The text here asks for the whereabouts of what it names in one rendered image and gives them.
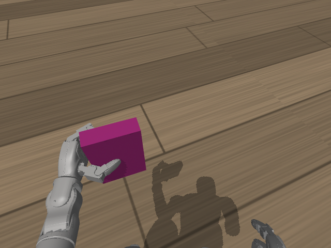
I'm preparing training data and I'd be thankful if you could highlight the left robot hand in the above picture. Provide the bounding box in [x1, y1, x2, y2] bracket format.
[58, 123, 121, 183]

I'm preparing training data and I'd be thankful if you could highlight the carton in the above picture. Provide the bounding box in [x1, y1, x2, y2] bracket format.
[79, 117, 146, 184]

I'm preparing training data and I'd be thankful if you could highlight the right robot hand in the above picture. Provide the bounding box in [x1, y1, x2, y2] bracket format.
[251, 219, 286, 248]

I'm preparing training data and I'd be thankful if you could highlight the left robot arm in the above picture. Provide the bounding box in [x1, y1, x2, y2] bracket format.
[36, 176, 83, 248]

